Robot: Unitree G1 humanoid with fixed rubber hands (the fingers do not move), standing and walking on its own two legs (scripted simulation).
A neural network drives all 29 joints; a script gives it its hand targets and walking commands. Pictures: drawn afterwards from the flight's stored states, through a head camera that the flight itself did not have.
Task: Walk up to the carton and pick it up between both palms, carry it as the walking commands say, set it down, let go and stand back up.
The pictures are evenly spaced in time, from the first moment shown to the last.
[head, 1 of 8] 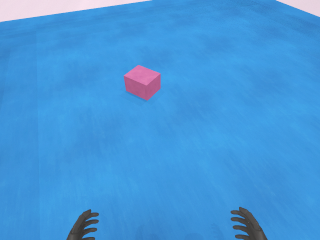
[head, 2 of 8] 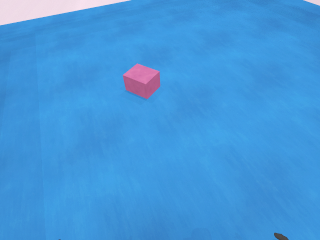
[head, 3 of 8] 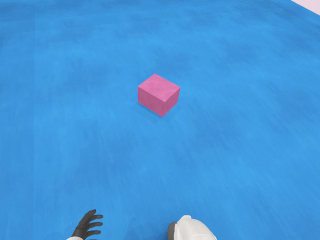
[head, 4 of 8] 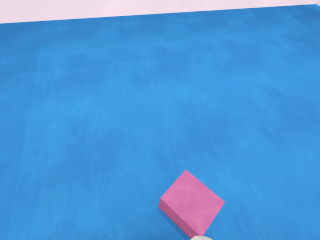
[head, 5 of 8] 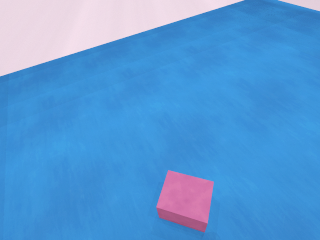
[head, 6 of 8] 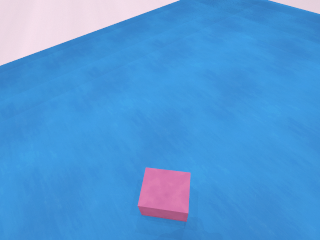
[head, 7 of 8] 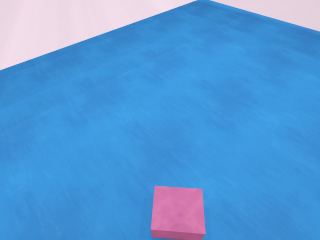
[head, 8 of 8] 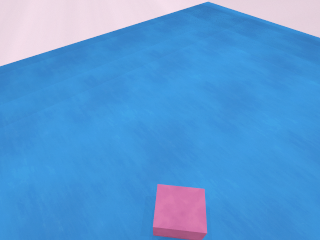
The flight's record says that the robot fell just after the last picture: no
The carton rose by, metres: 0.01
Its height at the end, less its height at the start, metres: +0.00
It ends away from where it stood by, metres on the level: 0.09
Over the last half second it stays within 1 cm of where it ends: yes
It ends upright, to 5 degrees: yes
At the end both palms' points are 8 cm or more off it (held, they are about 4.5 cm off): yes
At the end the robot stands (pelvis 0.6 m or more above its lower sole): yes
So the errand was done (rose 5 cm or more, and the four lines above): no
